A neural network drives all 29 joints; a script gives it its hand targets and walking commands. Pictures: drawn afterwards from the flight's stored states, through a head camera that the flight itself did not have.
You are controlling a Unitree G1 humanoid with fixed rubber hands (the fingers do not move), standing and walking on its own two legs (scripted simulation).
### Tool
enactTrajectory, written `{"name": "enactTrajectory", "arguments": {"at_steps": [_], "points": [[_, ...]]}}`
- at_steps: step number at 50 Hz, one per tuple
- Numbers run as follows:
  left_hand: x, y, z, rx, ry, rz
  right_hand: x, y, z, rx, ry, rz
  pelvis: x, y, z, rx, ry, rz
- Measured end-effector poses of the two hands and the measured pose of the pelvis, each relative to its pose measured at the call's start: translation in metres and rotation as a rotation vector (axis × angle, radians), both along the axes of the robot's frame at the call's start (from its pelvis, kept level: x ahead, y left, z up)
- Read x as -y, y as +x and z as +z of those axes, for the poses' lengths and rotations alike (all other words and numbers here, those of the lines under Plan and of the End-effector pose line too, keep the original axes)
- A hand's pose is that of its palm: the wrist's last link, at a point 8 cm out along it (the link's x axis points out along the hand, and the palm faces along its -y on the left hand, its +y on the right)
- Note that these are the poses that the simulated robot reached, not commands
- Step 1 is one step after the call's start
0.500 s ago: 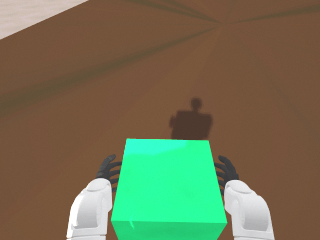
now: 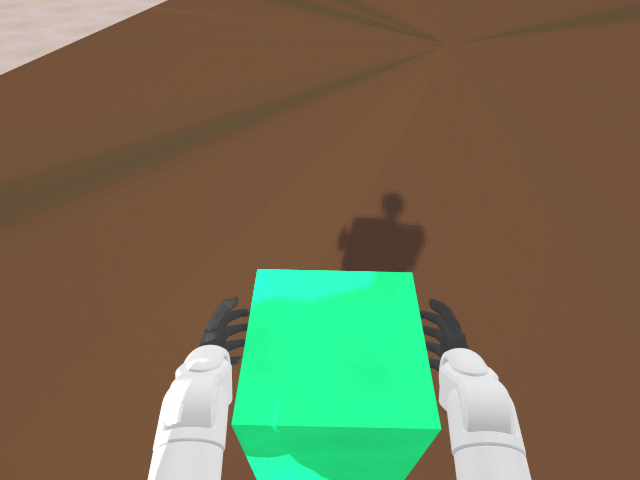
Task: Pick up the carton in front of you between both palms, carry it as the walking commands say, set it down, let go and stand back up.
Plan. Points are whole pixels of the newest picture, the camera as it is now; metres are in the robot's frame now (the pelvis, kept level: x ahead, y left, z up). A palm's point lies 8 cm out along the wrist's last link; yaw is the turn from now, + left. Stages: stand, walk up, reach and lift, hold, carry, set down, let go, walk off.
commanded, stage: carry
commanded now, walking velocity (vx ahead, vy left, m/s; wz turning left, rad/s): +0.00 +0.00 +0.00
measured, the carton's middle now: (331, 381) +0.30 +0.00 -0.04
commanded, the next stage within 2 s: hold in 0.88 s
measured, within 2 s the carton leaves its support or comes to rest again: neither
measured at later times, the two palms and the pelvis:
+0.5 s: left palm (218, 366) +0.28 +0.14 +0.04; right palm (460, 369) +0.28 -0.16 +0.04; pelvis -0.01 -0.01 +0.00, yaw +0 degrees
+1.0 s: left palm (227, 374) +0.26 +0.13 +0.04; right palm (476, 385) +0.26 -0.17 +0.04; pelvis -0.02 -0.01 +0.01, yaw -4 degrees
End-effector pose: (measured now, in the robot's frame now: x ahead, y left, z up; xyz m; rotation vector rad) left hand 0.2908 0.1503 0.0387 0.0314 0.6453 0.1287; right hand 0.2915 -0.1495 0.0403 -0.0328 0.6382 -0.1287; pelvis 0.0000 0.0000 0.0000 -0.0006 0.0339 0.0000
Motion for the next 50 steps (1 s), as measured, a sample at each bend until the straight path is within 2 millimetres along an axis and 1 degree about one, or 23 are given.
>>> {"name": "enactTrajectory", "arguments": {"at_steps": [12,44,47,50], "points": [[0.003,-0.012,-0.001,-0.025,0.003,-0.002,0.002,-0.012,-0.001,-0.025,-0.001,0.002,0.003,-0.005,0.0,0.002,0.0,0.0],[0.013,-0.02,0.0,-0.023,0.002,-0.003,0.013,-0.021,-0.001,-0.023,0.002,0.0,0.012,-0.015,-0.001,0.003,0.002,-0.002],[0.015,-0.025,0.001,-0.024,0.006,-0.008,0.014,-0.026,0.0,-0.025,-0.005,0.001,0.013,-0.017,0.004,0.063,0.007,-0.028],[0.021,-0.026,0.0,-0.029,0.011,-0.041,0.02,-0.036,0.0,-0.03,-0.012,-0.022,0.011,-0.02,0.007,0.104,0.0,-0.065]]}}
